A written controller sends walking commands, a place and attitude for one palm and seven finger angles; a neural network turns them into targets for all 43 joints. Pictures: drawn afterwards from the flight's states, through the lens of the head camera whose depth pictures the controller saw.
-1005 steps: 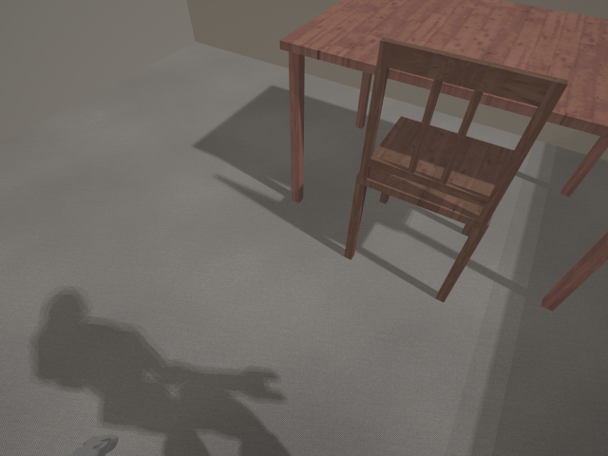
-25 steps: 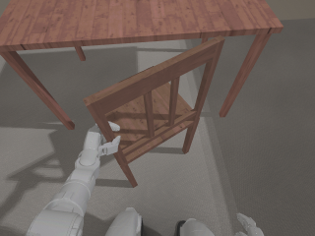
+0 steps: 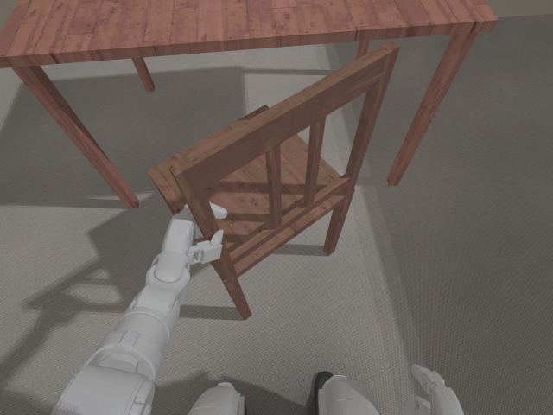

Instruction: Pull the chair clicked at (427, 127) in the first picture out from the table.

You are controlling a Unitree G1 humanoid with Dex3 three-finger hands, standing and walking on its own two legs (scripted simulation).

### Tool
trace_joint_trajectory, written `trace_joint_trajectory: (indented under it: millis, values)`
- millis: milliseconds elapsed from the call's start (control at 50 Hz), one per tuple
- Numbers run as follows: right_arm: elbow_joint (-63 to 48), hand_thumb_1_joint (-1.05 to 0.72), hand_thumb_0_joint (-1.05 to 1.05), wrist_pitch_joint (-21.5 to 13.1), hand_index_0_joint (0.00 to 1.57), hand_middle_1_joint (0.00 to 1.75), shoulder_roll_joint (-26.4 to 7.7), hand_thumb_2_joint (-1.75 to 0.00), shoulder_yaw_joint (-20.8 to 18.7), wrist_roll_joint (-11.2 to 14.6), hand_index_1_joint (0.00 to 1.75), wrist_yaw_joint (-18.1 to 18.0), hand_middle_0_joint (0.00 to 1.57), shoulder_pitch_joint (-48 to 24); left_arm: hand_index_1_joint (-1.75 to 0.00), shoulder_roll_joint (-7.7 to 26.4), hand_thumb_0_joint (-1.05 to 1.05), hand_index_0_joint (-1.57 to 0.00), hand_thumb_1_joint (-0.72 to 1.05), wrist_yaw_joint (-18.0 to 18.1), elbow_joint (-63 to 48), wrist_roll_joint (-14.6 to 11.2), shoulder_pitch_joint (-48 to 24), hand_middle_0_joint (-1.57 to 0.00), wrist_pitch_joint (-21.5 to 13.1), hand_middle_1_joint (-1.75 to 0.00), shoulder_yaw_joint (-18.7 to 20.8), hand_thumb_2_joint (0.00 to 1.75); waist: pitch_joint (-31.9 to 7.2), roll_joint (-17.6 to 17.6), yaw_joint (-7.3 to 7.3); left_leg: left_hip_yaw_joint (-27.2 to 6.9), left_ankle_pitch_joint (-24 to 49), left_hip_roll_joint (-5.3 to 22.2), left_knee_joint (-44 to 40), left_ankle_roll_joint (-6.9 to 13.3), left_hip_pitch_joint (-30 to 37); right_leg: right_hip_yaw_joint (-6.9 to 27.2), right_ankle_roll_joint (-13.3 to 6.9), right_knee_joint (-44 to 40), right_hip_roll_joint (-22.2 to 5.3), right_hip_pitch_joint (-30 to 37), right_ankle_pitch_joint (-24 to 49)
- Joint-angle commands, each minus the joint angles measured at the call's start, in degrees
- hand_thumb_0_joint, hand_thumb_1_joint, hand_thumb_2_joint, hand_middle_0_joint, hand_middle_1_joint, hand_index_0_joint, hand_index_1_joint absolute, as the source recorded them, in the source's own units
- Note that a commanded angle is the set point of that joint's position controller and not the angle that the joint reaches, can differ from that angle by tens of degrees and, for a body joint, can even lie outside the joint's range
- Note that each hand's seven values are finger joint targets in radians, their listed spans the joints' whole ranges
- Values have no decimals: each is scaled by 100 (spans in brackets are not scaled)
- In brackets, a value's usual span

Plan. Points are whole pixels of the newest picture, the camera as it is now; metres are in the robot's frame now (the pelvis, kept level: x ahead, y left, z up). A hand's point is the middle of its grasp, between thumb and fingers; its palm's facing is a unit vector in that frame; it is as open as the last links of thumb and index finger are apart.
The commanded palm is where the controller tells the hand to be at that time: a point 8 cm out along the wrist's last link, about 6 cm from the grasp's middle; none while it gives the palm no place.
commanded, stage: step backward, pulling the chair out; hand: left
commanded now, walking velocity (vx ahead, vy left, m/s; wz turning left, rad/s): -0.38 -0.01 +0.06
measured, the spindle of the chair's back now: (274, 191) +0.49 -0.01 -0.09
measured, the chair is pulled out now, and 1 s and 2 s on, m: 0.25 0.46 0.50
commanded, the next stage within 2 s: stop walking, hand still on the chair in 0.78 s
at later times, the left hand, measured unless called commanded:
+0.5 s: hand (212, 309) +0.26 +0.09 -0.05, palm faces -0.15 -0.96 -0.24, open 6.1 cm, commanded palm +0.26 +0.14 -0.04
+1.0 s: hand (200, 398) +0.15 +0.10 -0.05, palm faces -0.14 -0.96 -0.26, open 6.1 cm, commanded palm +0.14 +0.15 -0.02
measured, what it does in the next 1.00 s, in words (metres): walks backwards: right foot, then left foot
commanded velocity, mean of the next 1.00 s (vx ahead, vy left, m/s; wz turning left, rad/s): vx -0.25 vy -0.05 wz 0.04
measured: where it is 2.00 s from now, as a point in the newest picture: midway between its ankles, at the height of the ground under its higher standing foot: outside the picture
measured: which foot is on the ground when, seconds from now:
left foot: down 0.00-0.28, up 0.30-0.44, down 0.46-0.66, up 0.68-0.82, down 0.84-1.00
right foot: down 0.00-0.10, up 0.12-0.22, down 0.24-0.50, up 0.52-0.60, down 0.62-1.00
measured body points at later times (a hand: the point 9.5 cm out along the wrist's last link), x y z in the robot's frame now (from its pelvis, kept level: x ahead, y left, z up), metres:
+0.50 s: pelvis -0.10 +0.01 +0.00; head -0.02 +0.00 +0.44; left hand +0.27 +0.15 -0.04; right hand +0.00 -0.26 -0.13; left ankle -0.09 +0.15 -0.73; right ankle -0.01 -0.12 -0.73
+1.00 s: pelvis -0.20 +0.01 +0.00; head -0.14 -0.01 +0.44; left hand +0.15 +0.15 -0.03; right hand -0.11 -0.25 -0.13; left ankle -0.16 +0.15 -0.73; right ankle -0.10 -0.11 -0.73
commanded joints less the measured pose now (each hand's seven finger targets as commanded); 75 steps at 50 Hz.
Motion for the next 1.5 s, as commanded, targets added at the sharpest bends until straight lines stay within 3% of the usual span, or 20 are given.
trace_joint_trajectory:
  millis: [0, 40, 100, 140, 180, 260, 300, 400, 460, 500, 520, 580, 660, 780, 820, 880, 960, 1040, 1200, 1480]
  values:
    - [-507, -90, 0, -178, 20, 30, -803, -90, -183, -41, 30, -223, 20, 268, -145, 767, 0, -50, 90, -31, -1274, -118, -1249, -50, -264, -145, 108, 90, -3222, -981, 283, -19, 945, 203, -1352, 54, 732, 610, -532, -169, -1327, 2173, 3309]
    - [-672, -90, 0, -85, 20, 30, -1049, -90, -305, -76, 30, -240, 20, 191, -145, 501, 0, -50, 90, -55, -1564, -160, -1412, -50, -252, -145, -143, 90, -3099, -8, 319, -568, 3538, 962, -1880, 407, 1296, 199, -32, 220, -458, 1445, 1806]
    - [-735, -90, 0, -19, 20, 30, -855, -90, -291, -225, 30, -72, 20, 43, -145, 226, 0, -50, 90, -106, -1768, -57, -1897, -50, -366, -145, -298, 90, -2732, 1749, 322, -1007, 3959, 1665, -2216, 918, 1118, 169, 3, 1586, -2, 663, -1350]
    - [-498, -90, 0, -90, 20, 30, -849, -90, -344, -184, 30, 12, 20, 314, -145, 322, 0, -50, 90, -52, -1438, -11, -1790, -50, -482, -145, -146, 90, -2680, 1084, 356, -1042, 5332, 1720, -1563, 1039, 1872, 274, -102, 964, 31, 441, -1349]
    - [-425, -90, 0, -148, 20, 30, -892, -90, -369, -121, 30, 67, 20, 566, -145, 477, 0, -50, 90, -75, -1197, 51, -1742, -50, -584, -145, -57, 90, -3083, 354, 283, -716, 5812, 1403, -881, 720, 2332, 298, -111, -267, -22, 1137, 733]
    - [-443, -90, 0, -194, 20, 30, -913, -90, -423, 8, 30, -113, 20, 333, -145, 1039, 0, -50, 90, -93, -1043, -58, -1829, -50, -643, -145, 132, 90, -3087, -1130, 316, 50, 362, 110, 223, 32, 495, 1297, -824, -810, -1645, 2184, 4056]
    - [-475, -90, 0, -234, 20, 30, -841, -90, -324, -2, 30, -141, 20, 193, -145, 912, 0, -50, 90, -90, -909, -88, -1482, -50, -484, -145, 130, 90, -3131, -971, 416, -371, -240, 62, 599, 54, 113, 1293, -1058, -633, -1929, 2315, 4077]
    - [-487, -90, 0, -180, 20, 30, -867, -90, -184, -15, 30, -264, 20, 294, -145, 680, 0, -50, 90, -38, -1179, -199, -1367, -50, -225, -145, -35, 90, -3107, -779, 335, -46, 1200, 207, -1464, 71, 837, 693, -554, -301, -1387, 2260, 3268]
    - [-593, -90, 0, -45, 20, 30, -1048, -90, -376, -42, 30, -187, 20, 359, -145, 291, 0, -50, 90, -89, -1407, -213, -1589, -50, -248, -145, -333, 90, -2920, -77, 381, -392, 3381, 1137, -2053, 529, 1440, 244, 73, 8, -263, 1439, 743]
    - [-790, -90, 0, -13, 20, 30, -858, -90, -280, -180, 30, -133, 20, 94, -145, 171, 0, -50, 90, -106, -1811, -103, -2055, -50, -367, -145, -380, 90, -2775, 1495, 304, -808, 3508, 1518, -2351, 829, 1067, 156, 38, 1203, -18, 1052, -720]
    - [-735, -90, 0, -27, 20, 30, -818, -90, -275, -201, 30, -92, 20, 73, -145, 242, 0, -50, 90, -86, -1718, -76, -2023, -50, -408, -145, -296, 90, -2571, 1589, 362, -949, 3786, 1698, -2274, 991, 1012, 227, -32, 1411, 3, 814, -1481]
    - [-494, -90, 0, -135, 20, 30, -877, -90, -355, -106, 30, 38, 20, 575, -145, 418, 0, -50, 90, -86, -1196, -1, -1781, -50, -567, -145, -114, 90, -3023, 362, 324, -627, 5475, 1431, -1045, 775, 2343, 328, -81, -229, -2, 1036, 459]
    - [-525, -90, 0, -168, 20, 30, -926, -90, -426, 40, 30, -115, 20, 402, -145, 986, 0, -50, 90, -103, -893, -105, -1718, -50, -587, -145, 110, 90, -3216, -1115, 308, 144, 1091, 281, -274, 84, 816, 1132, -567, -691, -1330, 2250, 3712]
    - [-508, -90, 0, -290, 20, 30, -854, -90, -199, 37, 30, -217, 20, 361, -145, 786, 0, -50, 90, -76, -834, -258, -1532, -50, -283, -145, 75, 90, -2801, -839, 375, -120, 907, 271, -1155, 198, 897, 868, -535, -643, -1250, 1657, 1560]
    - [-526, -90, 0, -285, 20, 30, -964, -90, -242, -1, 30, -236, 20, 415, -145, 649, 0, -50, 90, -69, -908, -268, -1584, -50, -283, -145, -12, 90, -2847, -206, 424, -329, 2571, 748, -1902, 400, 1310, 456, -81, -275, -538, 1440, 839]
    - [-878, -90, 0, -199, 20, 30, -743, -90, -165, -57, 30, -188, 20, 23, -145, 486, 0, -50, 90, -93, -2216, -227, -2245, -50, -448, -145, -144, 90, -2677, 1027, 463, -750, 1853, 1260, -2337, 764, 561, 358, 21, 545, -170, 1522, -721]
    - [-896, -90, 0, -235, 20, 30, -744, -90, -190, 14, 30, -193, 20, 194, -145, 498, 0, -50, 90, -47, -2093, -192, -1325, -50, -225, -145, -96, 90, -2784, -183, 459, -242, 1084, 720, -1806, 558, 714, 623, -53, -406, -333, 1902, -615]
    - [-702, -90, 0, -341, 20, 30, -688, -90, -162, -5, 30, -206, 20, 285, -145, 771, 0, -50, 90, 47, -2078, -138, -963, -50, -99, -145, 40, 90, -2291, -867, 387, 276, -198, 0, -1008, 378, 1427, 1163, -266, -1747, -830, 366, -3168]
    - [-736, -90, 0, -482, 20, 30, -661, -90, -71, -102, 30, -188, 20, 42, -145, 527, 0, -50, 90, 61, -2479, -123, -48, -50, -100, -145, -37, 90, -1841, -6, 484, -370, -165, 387, -2374, 578, 922, 567, -51, -1015, -304, 1045, -2000]
    - [-858, -90, 0, -508, 20, 30, -688, -90, -120, -112, 30, -170, 20, -25, -145, 403, 0, -50, 90, 45, -3069, -81, 984, -50, -72, -145, -218, 90, -2133, -199, 497, -69, 2094, 369, -2184, 406, 1441, 534, -206, -820, -446, 1656, 483]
